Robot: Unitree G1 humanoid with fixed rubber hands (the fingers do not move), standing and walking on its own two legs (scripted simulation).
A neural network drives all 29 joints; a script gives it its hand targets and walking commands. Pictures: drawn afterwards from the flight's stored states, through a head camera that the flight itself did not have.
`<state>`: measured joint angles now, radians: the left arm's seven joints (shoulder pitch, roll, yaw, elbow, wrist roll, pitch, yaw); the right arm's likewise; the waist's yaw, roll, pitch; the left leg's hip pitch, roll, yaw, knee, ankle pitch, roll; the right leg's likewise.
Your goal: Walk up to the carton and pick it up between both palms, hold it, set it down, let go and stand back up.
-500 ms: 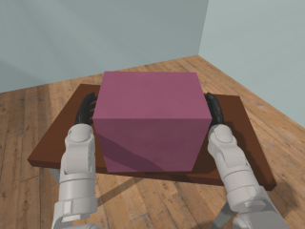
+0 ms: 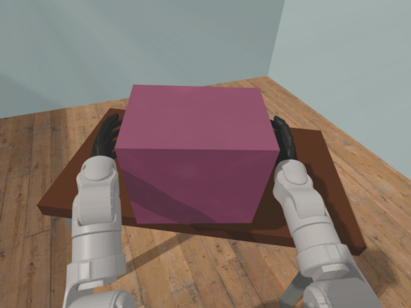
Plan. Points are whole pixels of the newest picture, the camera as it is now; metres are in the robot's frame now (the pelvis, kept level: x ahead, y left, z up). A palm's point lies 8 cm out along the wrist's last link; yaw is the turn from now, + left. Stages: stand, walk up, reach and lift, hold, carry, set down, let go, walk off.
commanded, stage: hold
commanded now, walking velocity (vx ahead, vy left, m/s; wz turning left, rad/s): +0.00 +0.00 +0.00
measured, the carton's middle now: (196, 158) +0.40 +0.00 +0.12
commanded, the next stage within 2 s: none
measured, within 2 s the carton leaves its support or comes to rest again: neither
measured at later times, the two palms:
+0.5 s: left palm (94, 159) +0.34 +0.18 +0.18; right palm (282, 148) +0.35 -0.16 +0.18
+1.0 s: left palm (92, 160) +0.34 +0.18 +0.18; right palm (281, 147) +0.35 -0.15 +0.18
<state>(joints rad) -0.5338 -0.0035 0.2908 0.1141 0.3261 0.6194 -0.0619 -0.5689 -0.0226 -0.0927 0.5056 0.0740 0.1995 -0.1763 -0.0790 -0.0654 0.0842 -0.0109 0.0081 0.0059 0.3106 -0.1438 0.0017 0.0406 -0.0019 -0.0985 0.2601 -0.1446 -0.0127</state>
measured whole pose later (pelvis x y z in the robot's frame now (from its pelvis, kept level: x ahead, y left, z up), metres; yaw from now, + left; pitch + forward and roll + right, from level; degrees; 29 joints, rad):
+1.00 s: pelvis +0.00 -0.01 +0.00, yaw +0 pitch -11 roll -1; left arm -0.49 -0.01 0.31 -0.04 0.36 0.76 -0.09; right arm -0.59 -0.03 -0.04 0.44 0.13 0.29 -0.18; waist -0.07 -0.08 0.08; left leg 0.04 0.02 0.01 0.30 -0.15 -0.01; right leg 0.09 0.01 -0.10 0.25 -0.15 -0.02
